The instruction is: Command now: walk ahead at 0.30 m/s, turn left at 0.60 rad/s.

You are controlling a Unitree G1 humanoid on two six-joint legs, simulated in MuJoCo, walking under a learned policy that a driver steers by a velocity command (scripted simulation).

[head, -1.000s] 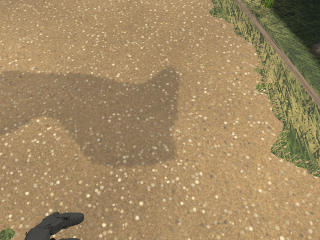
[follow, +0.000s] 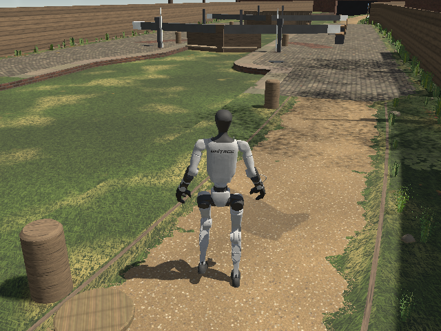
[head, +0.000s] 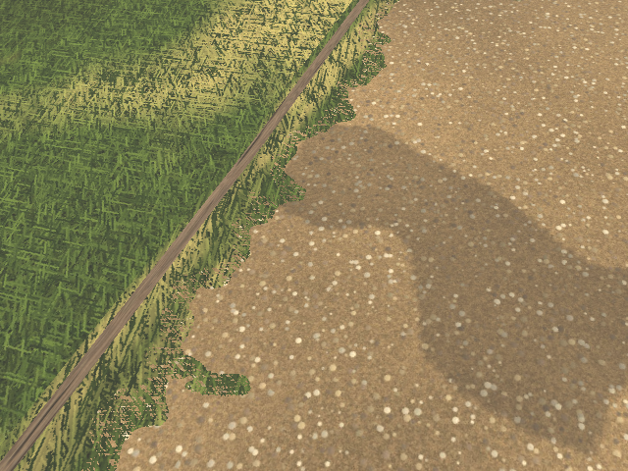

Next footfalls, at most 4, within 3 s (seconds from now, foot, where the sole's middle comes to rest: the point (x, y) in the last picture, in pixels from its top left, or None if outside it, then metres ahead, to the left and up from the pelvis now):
0.28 left None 0.17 0.19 -0.78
0.78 right None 0.26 0.00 -0.78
1.20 left None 0.11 0.22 -0.78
1.68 right None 0.30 0.12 -0.78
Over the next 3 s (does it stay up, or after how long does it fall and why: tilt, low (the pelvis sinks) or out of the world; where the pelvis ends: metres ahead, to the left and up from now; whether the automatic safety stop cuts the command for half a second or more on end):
stays up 0.26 0.39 -0.03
